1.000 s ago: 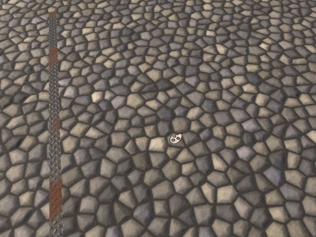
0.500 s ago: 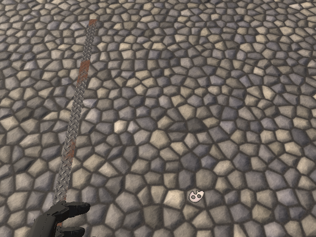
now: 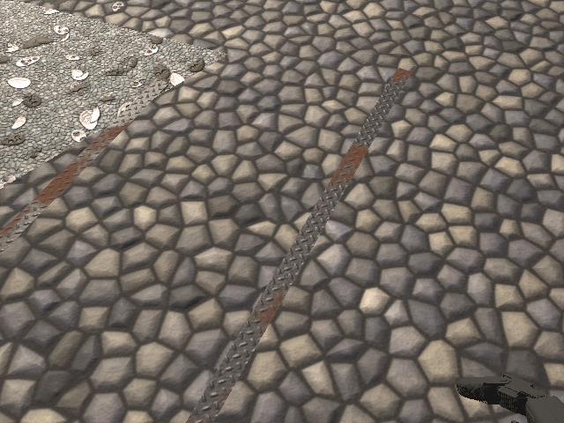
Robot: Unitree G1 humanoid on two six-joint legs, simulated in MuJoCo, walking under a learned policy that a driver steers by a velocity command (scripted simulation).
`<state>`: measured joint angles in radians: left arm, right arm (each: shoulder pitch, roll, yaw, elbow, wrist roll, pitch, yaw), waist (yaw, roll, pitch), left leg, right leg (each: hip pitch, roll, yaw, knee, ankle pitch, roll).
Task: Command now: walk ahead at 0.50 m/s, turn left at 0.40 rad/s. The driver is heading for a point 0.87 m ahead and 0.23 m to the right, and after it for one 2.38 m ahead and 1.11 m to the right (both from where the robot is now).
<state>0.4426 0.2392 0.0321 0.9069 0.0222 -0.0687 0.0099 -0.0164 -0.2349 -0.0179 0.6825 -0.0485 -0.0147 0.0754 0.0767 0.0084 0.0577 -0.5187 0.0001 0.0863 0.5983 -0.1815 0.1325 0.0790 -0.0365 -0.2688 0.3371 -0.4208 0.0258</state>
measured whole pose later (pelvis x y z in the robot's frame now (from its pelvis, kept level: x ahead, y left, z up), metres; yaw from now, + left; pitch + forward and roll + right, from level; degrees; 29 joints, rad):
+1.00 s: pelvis +0.53 -0.03 +0.02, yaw -21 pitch +2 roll +0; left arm 0.42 0.27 0.07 0.86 0.01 -0.04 0.00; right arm 0.06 -0.25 0.00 0.73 -0.04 -0.04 0.02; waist 0.08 0.03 0.04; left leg -0.64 0.07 -0.05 0.69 -0.05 -0.05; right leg -0.05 0.15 0.15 0.31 -0.28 -0.12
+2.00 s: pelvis +0.82 -0.17 +0.01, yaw -49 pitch +0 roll +0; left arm 0.24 0.23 0.04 0.77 0.03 0.02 0.00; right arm 0.24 -0.25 -0.04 0.80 -0.02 0.06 -0.02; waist 0.02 0.01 0.02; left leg -0.39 0.02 -0.02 0.78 -0.40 0.00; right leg -0.31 0.12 0.04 0.40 -0.10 -0.10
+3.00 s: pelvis +0.89 -0.18 +0.01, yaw -50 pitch -1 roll +0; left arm 0.27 0.17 0.01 1.16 0.02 0.01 0.03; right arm 0.34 -0.16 0.00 1.11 -0.02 0.00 -0.04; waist -0.01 0.00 0.00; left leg -0.07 -0.06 0.00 0.40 -0.32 0.08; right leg -0.24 0.06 0.04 0.52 -0.31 -0.06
